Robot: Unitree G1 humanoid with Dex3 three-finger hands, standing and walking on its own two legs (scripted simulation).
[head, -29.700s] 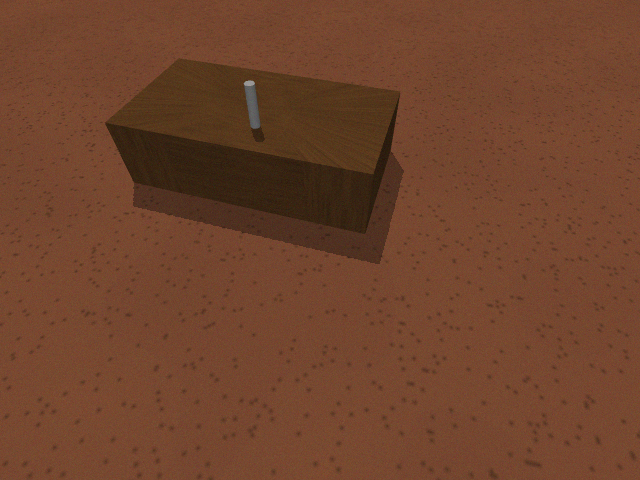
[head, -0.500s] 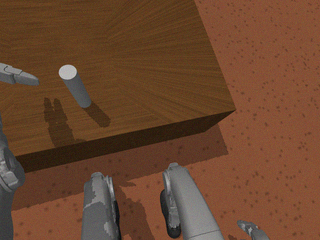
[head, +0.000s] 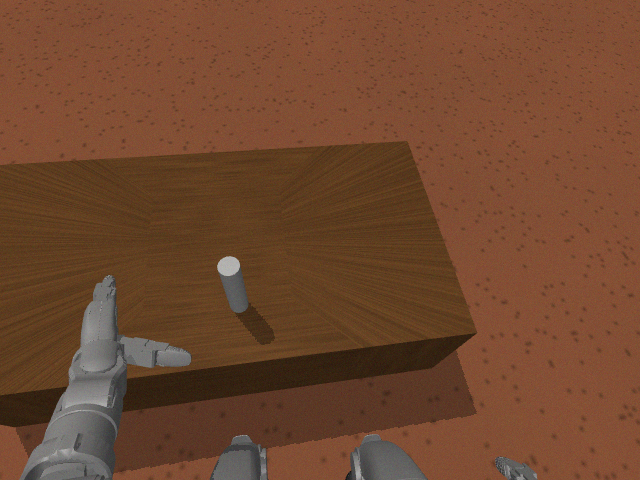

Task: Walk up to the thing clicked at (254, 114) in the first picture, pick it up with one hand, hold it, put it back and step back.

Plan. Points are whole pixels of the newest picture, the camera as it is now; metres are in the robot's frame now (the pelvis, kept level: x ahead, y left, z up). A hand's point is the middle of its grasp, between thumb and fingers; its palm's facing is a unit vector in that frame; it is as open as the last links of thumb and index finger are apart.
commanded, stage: home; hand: left
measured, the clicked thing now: (234, 287) +0.49 +0.13 -0.28
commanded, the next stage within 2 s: none
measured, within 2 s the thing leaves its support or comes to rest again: neither
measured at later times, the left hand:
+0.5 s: hand (157, 462) +0.17 +0.18 -0.04, palm faces +0.18 -0.95 -0.26, open 17.3 cm
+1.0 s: hand out of the picture +0.13 +0.21 -0.08, palm faces +0.01 -0.93 -0.35, open 17.4 cm
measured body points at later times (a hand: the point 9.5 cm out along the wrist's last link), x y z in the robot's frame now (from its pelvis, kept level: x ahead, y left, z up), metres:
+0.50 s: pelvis +0.02 -0.01 +0.03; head +0.04 -0.01 +0.48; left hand +0.16 +0.23 -0.02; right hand +0.22 -0.23 -0.05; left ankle +0.03 +0.12 -0.67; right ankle +0.01 -0.14 -0.67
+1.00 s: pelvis +0.01 -0.01 +0.04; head +0.00 -0.02 +0.49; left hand +0.12 +0.26 -0.05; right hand +0.13 -0.28 -0.08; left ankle +0.03 +0.12 -0.67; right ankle +0.01 -0.14 -0.67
